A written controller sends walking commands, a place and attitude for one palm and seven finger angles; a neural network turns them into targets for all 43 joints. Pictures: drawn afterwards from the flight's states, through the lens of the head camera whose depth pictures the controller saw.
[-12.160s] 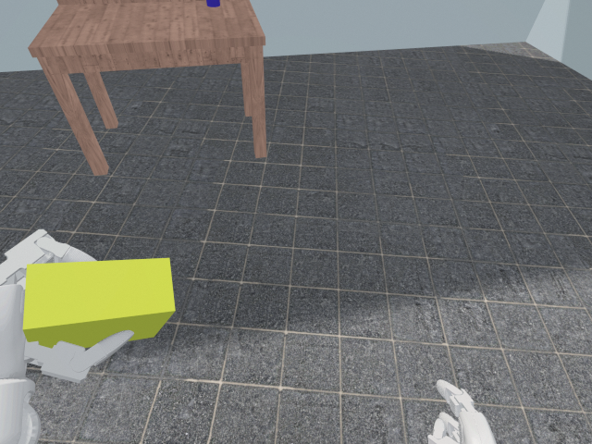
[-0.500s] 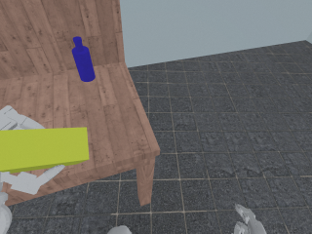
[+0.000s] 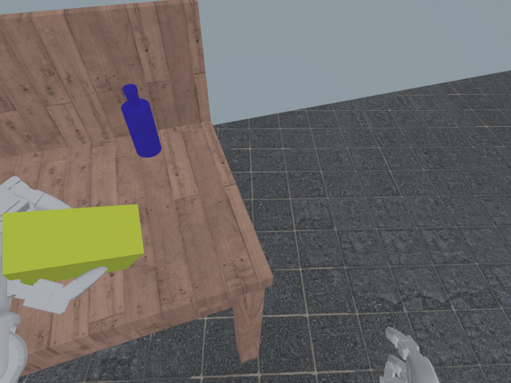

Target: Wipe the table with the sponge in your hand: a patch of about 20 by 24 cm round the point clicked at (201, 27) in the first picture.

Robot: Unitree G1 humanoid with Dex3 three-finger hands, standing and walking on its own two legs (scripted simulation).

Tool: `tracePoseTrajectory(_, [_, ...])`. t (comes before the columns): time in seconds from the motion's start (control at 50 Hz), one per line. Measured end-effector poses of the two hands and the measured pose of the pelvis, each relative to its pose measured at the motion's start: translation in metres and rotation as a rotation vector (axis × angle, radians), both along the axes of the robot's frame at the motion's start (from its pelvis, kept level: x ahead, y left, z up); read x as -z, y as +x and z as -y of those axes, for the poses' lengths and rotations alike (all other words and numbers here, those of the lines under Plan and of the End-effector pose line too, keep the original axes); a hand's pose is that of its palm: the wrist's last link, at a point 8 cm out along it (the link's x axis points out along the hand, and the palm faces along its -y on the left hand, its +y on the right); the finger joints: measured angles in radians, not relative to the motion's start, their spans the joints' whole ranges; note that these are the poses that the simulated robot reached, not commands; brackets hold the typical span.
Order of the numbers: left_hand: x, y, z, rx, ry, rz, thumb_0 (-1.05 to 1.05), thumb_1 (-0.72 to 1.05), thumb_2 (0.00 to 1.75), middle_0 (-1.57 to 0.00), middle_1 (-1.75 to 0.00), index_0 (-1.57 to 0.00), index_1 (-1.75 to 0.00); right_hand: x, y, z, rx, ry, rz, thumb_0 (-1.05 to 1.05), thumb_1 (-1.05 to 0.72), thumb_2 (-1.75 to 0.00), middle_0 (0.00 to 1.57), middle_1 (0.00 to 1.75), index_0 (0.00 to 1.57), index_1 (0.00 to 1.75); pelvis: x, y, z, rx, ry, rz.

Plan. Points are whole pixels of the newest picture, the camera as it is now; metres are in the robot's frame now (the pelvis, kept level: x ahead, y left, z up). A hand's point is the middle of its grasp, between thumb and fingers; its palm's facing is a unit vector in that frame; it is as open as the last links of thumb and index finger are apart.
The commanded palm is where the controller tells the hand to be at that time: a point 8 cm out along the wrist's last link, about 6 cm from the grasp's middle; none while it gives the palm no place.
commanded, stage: come to a stop and stand still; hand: left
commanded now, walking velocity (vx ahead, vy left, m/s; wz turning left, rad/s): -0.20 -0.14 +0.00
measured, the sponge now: (95, 244) +0.23 +0.21 +0.16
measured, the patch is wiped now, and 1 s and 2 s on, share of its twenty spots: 0.00 0.00 0.00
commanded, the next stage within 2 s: look again from close up in 1.10 s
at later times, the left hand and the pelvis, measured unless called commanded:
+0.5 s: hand (35, 228) +0.23 +0.27 +0.20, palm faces +0.42 -0.80 -0.43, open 9.8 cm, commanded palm +0.14 +0.29 +0.19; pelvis -0.01 +0.01 +0.01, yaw +2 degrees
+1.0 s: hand out of the picture +0.20 +0.32 +0.17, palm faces +0.42 -0.80 -0.43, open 9.8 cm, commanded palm +0.13 +0.34 +0.19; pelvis -0.01 +0.05 +0.01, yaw +4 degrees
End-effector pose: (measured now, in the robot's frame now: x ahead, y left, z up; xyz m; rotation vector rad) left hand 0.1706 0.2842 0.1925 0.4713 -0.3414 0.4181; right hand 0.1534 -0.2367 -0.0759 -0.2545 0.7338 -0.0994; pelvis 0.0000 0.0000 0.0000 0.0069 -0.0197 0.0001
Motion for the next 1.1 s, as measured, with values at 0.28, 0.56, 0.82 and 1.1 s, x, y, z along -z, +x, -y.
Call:
tracePoseTrajectory(0.28, [-0.010,0.021,0.008,0.092,0.051,-0.075,0.00,-0.47,1.01,-0.78,-1.34,-0.78,-1.34,-0.020,0.028,-0.014,0.044,0.044,0.053,0.01,-0.90,-0.90,0.20,0.30,0.20,0.30,-0.011,0.016,0.003,0.003,-0.024,-0.026])
tracePoseTrajectory(0.56, [-0.041,0.015,-0.044,-0.005,0.146,0.060,0.00,-0.48,1.01,-0.78,-1.34,-0.78,-1.34,-0.016,0.012,-0.032,-0.062,0.012,0.043,0.01,-0.90,-0.90,0.20,0.30,0.20,0.30,-0.008,-0.016,-0.010,-0.024,-0.034,-0.011])
tracePoseTrajectory(0.82, [0.024,-0.014,-0.069,0.029,0.026,-0.126,0.00,-0.48,1.01,-0.78,-1.34,-0.78,-1.34,-0.001,-0.030,-0.048,-0.084,-0.015,-0.111,0.01,-0.90,-0.90,0.20,0.30,0.20,0.30,-0.007,-0.014,-0.041,-0.055,-0.032,-0.040])
tracePoseTrajectory(1.1, [-0.002,-0.011,-0.074,0.060,0.108,-0.025,0.00,-0.48,1.01,-0.78,-1.34,-0.78,-1.34,-0.011,0.016,-0.083,-0.145,0.018,-0.019,0.01,-0.90,-0.90,0.20,0.30,0.20,0.30,-0.006,-0.014,-0.052,-0.062,-0.031,-0.063])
